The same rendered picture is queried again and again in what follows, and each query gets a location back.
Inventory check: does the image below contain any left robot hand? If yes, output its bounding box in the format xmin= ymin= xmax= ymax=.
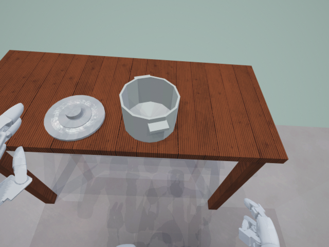
xmin=0 ymin=103 xmax=32 ymax=206

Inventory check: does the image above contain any lid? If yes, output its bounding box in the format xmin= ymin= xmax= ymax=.
xmin=44 ymin=95 xmax=105 ymax=142

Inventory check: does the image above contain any pot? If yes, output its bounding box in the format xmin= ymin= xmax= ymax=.
xmin=119 ymin=75 xmax=180 ymax=143

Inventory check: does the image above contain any table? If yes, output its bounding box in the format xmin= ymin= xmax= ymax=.
xmin=0 ymin=50 xmax=288 ymax=210

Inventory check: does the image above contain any right robot hand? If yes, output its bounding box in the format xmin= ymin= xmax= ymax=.
xmin=239 ymin=198 xmax=280 ymax=247

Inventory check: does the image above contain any knob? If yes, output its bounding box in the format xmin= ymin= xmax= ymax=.
xmin=65 ymin=105 xmax=82 ymax=119

